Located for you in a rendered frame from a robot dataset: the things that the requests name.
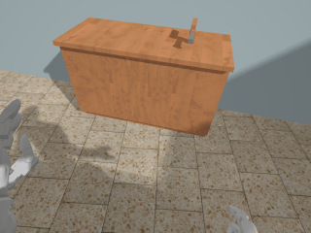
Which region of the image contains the counter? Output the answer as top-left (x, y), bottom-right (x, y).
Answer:
top-left (52, 17), bottom-right (235, 137)

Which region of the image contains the left robot forearm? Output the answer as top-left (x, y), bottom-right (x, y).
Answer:
top-left (0, 197), bottom-right (17, 233)

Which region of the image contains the left robot hand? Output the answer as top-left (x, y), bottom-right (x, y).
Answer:
top-left (0, 99), bottom-right (39, 198)

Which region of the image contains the tap lever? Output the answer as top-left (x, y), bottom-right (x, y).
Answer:
top-left (188, 32), bottom-right (195, 45)

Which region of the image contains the right robot hand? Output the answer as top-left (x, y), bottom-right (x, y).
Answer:
top-left (226, 205), bottom-right (258, 233)

